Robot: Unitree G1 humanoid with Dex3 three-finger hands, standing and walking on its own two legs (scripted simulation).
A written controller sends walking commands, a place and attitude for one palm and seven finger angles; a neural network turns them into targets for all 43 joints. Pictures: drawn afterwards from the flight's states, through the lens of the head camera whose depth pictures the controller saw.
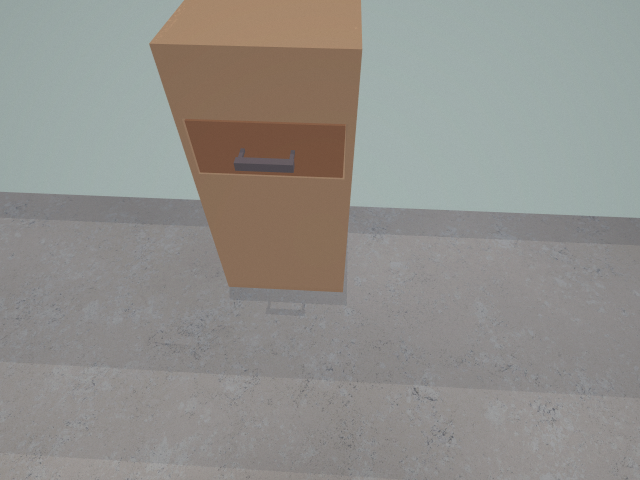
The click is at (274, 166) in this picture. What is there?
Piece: drawer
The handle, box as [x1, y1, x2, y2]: [234, 148, 294, 172]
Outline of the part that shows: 234,160 235,170 293,172 294,150 291,150 290,157 288,159 249,158 243,156 244,148 241,148 238,156 235,157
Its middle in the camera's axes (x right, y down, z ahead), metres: -0.14 -0.20 +0.96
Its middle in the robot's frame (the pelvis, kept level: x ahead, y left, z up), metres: +0.83 +0.18 -0.13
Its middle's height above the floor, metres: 0.65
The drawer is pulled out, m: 0.00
